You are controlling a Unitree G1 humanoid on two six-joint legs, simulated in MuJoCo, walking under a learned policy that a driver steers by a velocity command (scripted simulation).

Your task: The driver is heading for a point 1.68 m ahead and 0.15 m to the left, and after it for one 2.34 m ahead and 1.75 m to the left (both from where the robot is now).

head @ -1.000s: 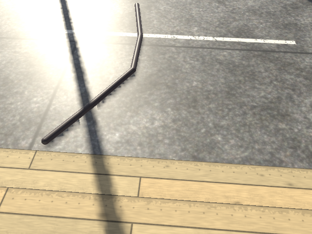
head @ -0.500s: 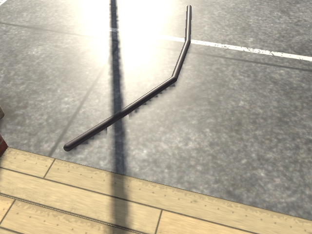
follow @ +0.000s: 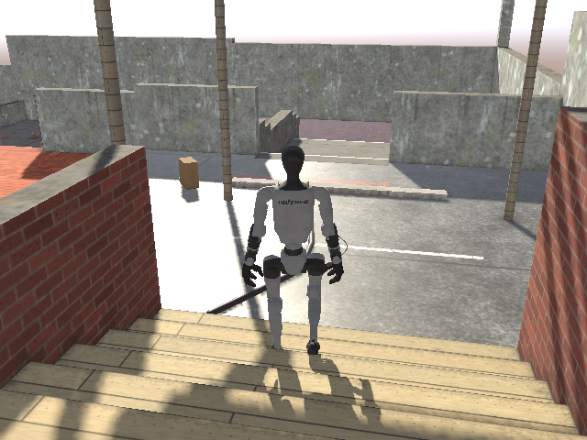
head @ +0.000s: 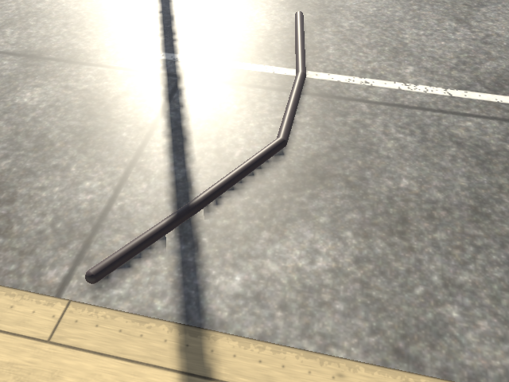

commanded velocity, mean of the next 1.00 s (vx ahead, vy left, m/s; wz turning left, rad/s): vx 0.10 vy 0.00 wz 0.00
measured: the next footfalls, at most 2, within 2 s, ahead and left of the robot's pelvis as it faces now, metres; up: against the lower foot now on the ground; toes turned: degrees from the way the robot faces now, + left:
right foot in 0.18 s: -0.02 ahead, -0.14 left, +0.13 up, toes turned -4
left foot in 0.62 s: +0.13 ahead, +0.07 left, +0.00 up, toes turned -3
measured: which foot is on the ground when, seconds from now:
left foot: down 0.00-0.24, up 0.26-0.60, down 0.62-1.00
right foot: up 0.00-0.16, down 0.18-0.62, up 0.64-1.00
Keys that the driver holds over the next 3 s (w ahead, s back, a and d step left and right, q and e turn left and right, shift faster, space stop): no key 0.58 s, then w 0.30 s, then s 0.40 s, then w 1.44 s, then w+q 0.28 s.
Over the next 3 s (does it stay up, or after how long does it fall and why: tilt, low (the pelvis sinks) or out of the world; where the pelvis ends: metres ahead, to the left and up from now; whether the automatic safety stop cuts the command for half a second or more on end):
stays up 0.80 -0.24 -0.26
